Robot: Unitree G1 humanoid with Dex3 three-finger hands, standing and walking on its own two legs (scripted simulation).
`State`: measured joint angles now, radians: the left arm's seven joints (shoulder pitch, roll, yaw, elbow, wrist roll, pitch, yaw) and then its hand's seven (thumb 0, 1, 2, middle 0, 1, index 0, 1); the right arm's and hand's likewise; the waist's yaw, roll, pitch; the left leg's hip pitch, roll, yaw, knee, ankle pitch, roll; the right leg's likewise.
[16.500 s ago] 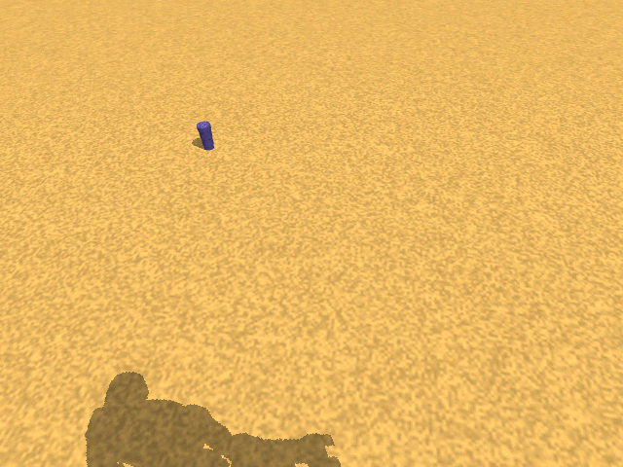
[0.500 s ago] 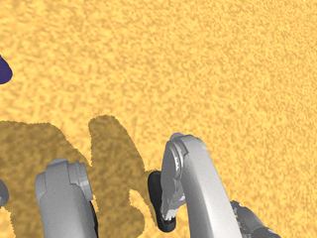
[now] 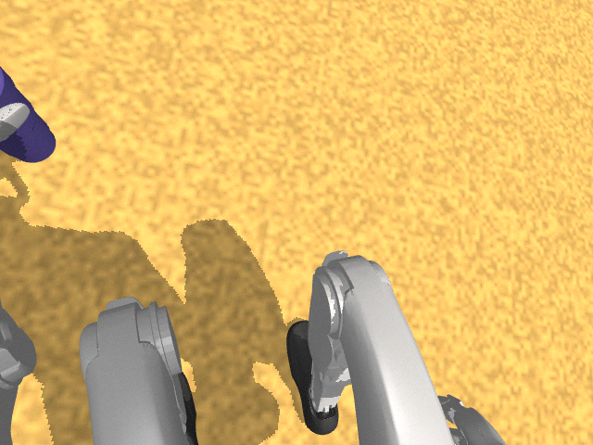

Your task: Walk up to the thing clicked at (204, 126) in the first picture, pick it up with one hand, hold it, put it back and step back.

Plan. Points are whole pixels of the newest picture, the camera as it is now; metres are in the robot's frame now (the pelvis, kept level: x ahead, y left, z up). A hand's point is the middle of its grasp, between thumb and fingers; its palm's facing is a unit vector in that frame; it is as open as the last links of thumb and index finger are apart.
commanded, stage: settle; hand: left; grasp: from the side
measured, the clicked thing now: (2, 117) +0.54 +0.28 -0.09
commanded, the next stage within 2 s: lift in 0.44 s
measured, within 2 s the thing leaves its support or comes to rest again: neither
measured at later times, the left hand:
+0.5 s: hand out of the picture +0.54 +0.28 -0.01, palm faces +0.27 -0.96 -0.07, open 6.7 cm
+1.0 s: hand out of the picture +0.51 +0.28 +0.06, palm faces +0.24 -0.97 -0.03, open 6.6 cm
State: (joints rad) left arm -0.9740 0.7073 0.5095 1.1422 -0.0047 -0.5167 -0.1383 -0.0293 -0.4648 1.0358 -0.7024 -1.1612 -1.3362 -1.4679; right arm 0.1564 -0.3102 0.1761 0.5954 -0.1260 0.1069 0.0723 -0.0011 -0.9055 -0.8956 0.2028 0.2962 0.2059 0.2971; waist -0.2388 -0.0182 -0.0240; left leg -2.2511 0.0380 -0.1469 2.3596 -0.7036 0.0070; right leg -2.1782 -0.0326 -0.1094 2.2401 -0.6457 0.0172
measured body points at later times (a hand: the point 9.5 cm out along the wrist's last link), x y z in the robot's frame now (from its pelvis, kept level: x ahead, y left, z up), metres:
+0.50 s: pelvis +0.00 +0.00 +0.01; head +0.24 +0.08 +0.39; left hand +0.52 +0.33 -0.01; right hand +0.07 -0.27 -0.09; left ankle +0.07 +0.12 -0.32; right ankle +0.11 -0.12 -0.32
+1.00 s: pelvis +0.00 +0.00 +0.05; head +0.21 +0.06 +0.44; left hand +0.49 +0.33 +0.06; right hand +0.09 -0.27 -0.06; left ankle +0.07 +0.12 -0.32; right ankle +0.11 -0.12 -0.32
